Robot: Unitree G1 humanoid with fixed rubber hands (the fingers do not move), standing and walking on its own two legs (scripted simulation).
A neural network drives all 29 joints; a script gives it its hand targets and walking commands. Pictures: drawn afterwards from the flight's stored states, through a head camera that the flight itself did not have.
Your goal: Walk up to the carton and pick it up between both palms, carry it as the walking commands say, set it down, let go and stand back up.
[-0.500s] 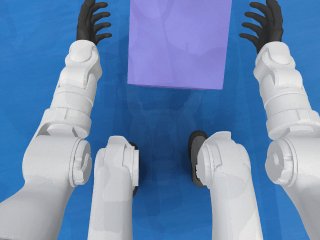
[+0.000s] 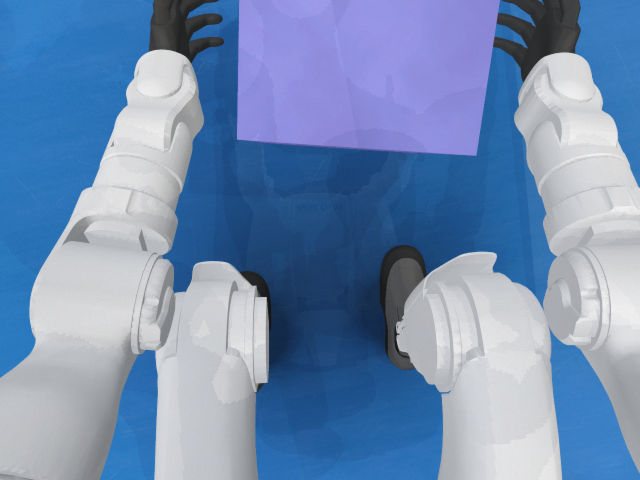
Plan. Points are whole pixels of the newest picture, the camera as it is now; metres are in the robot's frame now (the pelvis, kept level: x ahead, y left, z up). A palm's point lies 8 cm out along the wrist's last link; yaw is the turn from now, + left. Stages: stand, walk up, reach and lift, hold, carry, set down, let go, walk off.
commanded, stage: reach and lift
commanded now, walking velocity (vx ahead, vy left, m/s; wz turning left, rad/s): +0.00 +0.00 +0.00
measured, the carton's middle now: (352, 57) +0.52 -0.05 -0.25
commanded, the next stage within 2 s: none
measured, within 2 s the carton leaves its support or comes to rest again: leaves its support in 1.02 s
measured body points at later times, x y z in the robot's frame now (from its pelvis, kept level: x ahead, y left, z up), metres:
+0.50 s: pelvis -0.01 +0.00 +0.01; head +0.37 +0.00 +0.25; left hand +0.53 +0.11 -0.21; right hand +0.51 -0.20 -0.20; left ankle +0.09 +0.13 -0.34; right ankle +0.12 -0.13 -0.34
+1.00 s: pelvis +0.00 +0.00 +0.00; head +0.36 -0.01 +0.25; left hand +0.53 +0.11 -0.20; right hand +0.52 -0.20 -0.19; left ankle +0.09 +0.13 -0.34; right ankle +0.12 -0.13 -0.34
